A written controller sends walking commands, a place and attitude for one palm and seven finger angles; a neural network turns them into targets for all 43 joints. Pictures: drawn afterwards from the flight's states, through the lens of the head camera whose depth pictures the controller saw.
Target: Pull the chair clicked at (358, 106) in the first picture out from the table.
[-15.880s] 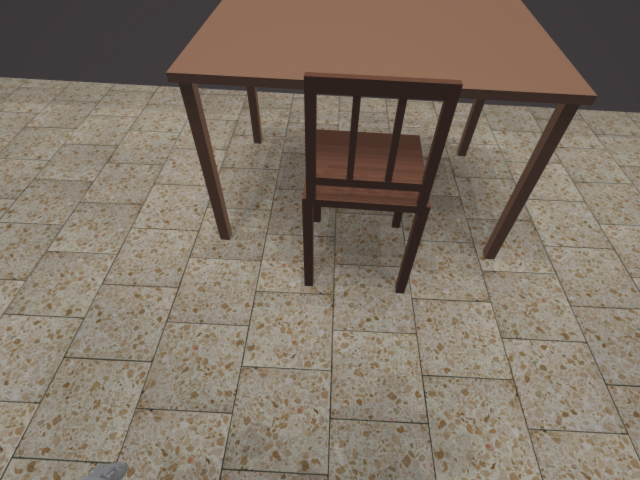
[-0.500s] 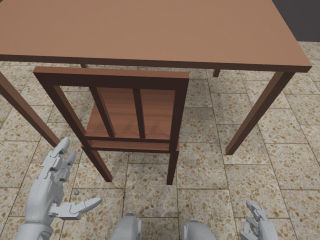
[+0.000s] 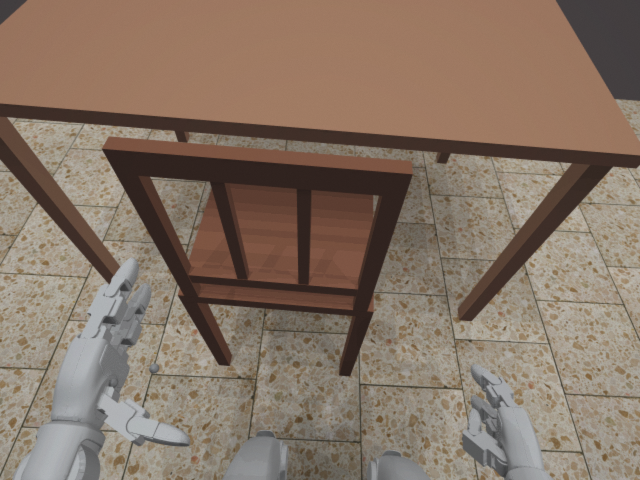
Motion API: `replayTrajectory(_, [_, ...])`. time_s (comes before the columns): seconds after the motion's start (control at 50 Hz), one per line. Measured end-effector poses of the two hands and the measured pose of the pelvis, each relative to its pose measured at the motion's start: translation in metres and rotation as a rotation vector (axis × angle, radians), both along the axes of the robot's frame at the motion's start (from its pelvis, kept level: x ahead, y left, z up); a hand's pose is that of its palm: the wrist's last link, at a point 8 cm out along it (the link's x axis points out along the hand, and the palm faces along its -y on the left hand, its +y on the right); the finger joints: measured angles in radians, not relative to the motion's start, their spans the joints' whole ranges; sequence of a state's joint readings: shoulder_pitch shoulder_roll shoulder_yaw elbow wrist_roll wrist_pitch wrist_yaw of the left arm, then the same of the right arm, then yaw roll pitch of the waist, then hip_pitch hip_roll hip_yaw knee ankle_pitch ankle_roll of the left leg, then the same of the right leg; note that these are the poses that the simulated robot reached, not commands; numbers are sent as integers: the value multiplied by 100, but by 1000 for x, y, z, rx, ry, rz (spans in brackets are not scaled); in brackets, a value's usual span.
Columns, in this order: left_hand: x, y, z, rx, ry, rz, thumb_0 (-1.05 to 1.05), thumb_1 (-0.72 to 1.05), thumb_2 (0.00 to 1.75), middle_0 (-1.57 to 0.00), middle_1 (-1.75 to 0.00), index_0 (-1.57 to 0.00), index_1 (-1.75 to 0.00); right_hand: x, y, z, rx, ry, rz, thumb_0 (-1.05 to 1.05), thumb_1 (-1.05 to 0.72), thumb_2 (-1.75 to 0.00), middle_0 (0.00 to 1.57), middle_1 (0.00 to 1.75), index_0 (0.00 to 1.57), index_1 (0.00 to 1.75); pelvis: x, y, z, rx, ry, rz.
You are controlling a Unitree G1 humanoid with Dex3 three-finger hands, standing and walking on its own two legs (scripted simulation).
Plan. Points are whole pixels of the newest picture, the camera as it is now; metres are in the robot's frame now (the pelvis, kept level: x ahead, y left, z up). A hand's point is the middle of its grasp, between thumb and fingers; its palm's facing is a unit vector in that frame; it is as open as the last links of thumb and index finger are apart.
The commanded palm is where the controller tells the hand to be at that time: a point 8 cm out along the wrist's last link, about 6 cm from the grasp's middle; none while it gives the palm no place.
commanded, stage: raise the hand toward the chair's back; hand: left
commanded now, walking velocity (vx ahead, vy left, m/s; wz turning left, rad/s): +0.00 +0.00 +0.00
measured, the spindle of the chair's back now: (233, 234) +0.45 +0.16 -0.02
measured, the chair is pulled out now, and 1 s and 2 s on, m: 0.00 0.00 0.00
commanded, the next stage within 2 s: aim the fingers beside a spindle in 0.66 s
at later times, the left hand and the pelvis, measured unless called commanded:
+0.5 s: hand (146, 352) +0.25 +0.21 +0.04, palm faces -0.01 -1.00 -0.05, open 16.9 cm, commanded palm +0.22 +0.27 +0.05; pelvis +0.00 +0.01 +0.01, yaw -1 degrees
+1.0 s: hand (166, 352) +0.25 +0.19 +0.04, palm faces -0.02 -1.00 -0.04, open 16.9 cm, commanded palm +0.23 +0.25 +0.04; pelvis +0.00 +0.00 +0.00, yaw +0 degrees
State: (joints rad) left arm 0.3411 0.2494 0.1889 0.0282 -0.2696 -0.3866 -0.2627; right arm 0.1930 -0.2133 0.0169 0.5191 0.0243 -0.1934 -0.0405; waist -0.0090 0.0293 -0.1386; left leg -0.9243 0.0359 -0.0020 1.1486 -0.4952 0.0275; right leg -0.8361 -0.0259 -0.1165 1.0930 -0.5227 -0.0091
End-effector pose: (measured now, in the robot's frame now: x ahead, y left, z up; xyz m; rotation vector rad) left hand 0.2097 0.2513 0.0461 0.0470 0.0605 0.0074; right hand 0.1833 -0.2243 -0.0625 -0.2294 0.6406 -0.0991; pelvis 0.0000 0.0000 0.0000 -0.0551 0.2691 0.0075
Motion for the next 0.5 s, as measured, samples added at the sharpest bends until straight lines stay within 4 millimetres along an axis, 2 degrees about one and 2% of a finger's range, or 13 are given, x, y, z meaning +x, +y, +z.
replayTrajectory(0.22, [14, 15, 2, -1, 3, -13, -1, -49, 30, -6, -8, -6, -8, -17, -6, -2, -29, 60, -27, 1, -90, -90, 20, 30, 20, 30, 2, 6, 3, -6, -1, -1])
replayTrajectory(0.36, [18, 14, 2, -5, 4, -20, -1, -50, 30, -6, -8, -6, -8, -28, -14, 2, -46, 76, -57, 1, -90, -90, 20, 30, 20, 30, 3, 8, 6, -4, -1, -6])
replayTrajectory(0.5, [17, 13, 1, -1, 1, -13, -1, -50, 30, -7, -8, -6, -8, -29, -15, 2, -44, 77, -57, 1, -90, -90, 20, 30, 20, 30, 2, 8, 5, -3, 1, -9])
